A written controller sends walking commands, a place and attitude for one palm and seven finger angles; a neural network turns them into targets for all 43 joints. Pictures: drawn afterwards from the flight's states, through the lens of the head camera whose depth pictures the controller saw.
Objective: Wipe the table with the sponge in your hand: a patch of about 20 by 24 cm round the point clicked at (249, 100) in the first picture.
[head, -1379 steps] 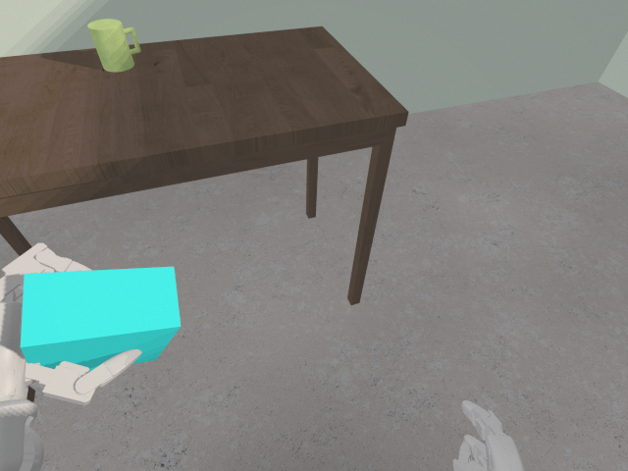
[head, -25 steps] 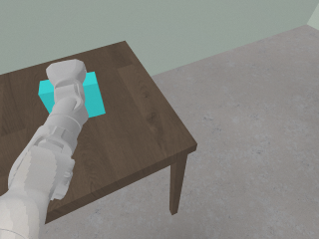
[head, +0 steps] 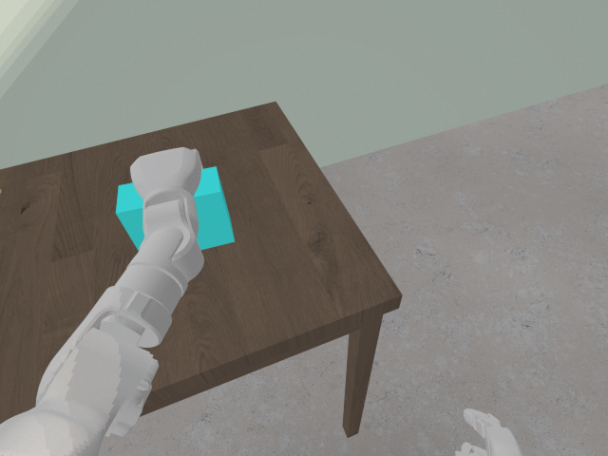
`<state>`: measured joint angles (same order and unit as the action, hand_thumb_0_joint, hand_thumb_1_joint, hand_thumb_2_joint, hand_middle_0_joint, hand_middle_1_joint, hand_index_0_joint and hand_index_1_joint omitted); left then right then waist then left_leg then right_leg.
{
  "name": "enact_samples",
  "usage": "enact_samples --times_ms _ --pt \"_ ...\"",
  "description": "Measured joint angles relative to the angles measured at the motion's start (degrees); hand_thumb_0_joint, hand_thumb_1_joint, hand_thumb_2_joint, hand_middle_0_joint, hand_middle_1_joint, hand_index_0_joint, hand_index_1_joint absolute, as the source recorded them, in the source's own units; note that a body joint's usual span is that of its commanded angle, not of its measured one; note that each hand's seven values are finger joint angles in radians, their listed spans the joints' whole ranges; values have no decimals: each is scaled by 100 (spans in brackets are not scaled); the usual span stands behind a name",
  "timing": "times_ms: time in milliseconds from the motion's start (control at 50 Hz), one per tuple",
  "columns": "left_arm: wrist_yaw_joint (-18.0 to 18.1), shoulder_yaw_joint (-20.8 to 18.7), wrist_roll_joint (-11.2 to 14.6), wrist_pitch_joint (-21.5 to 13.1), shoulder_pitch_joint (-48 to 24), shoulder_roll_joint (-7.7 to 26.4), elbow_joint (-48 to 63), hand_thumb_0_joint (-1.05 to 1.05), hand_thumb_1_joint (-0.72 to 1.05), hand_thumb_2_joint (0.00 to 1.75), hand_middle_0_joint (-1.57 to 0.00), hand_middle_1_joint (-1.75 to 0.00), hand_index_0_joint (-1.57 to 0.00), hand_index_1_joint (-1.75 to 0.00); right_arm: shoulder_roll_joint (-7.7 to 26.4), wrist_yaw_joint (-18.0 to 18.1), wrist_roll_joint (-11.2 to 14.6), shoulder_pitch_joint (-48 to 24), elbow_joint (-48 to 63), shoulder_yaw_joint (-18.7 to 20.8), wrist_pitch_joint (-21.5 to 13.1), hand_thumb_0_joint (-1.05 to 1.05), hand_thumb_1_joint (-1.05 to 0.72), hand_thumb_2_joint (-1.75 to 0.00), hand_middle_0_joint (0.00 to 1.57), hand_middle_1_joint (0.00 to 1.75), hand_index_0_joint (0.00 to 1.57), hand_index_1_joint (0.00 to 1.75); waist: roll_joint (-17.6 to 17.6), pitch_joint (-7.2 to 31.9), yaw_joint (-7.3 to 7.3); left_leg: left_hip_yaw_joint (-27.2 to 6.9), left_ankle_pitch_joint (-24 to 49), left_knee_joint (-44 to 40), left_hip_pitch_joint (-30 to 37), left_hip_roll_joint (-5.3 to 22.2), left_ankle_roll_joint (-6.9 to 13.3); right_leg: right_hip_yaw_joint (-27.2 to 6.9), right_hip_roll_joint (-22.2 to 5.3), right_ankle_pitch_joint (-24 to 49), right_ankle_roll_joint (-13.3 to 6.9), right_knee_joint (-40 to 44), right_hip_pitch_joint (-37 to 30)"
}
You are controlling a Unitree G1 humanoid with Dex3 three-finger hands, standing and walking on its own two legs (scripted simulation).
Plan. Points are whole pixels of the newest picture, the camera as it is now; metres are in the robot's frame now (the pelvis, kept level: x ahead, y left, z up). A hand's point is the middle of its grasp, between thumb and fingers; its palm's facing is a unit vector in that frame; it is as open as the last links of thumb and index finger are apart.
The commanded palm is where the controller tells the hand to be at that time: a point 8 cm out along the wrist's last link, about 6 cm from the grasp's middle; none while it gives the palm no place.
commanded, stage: wipe back along the third lane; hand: left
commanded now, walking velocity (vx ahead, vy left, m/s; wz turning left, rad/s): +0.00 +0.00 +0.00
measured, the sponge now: (183, 224) +0.42 +0.22 +0.07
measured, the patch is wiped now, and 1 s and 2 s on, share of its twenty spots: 1.00 1.00 1.00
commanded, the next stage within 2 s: slide back across to the middle lane in 1.08 s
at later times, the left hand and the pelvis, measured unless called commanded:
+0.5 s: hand (184, 223) +0.38 +0.19 +0.11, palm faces +0.06 -0.03 -1.00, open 9.8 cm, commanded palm +0.34 +0.19 +0.15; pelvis +0.01 +0.01 +0.00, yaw +0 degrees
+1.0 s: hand (199, 252) +0.33 +0.16 +0.12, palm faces +0.11 -0.05 -0.99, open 9.8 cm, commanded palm +0.28 +0.15 +0.15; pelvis -0.01 +0.00 +0.00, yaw +0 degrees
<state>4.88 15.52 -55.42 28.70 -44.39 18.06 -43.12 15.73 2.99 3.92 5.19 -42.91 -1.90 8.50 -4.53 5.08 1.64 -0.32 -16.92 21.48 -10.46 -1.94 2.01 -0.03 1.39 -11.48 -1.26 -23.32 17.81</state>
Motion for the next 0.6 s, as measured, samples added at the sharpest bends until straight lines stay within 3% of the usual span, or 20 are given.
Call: enact_samples --times_ms 260,600 --pt "-177 495 -128 544 667 -261 1223 -1 -47 108 -73 -141 -74 -141 -52 -135 -10 -339 210 -95 134 1 -91 -90 20 30 20 30 8 44 239 -61 -130 96 201 -39 30 56 -44 -171 27 -123 -208" --pt "-318 814 -152 1011 1358 -280 2355 0 -47 108 -72 -141 -74 -142 -85 -316 16 -303 227 -191 185 1 -91 -90 20 30 20 30 -64 -45 278 -1 -209 248 359 -79 65 -1 -76 -257 55 -326 -329"
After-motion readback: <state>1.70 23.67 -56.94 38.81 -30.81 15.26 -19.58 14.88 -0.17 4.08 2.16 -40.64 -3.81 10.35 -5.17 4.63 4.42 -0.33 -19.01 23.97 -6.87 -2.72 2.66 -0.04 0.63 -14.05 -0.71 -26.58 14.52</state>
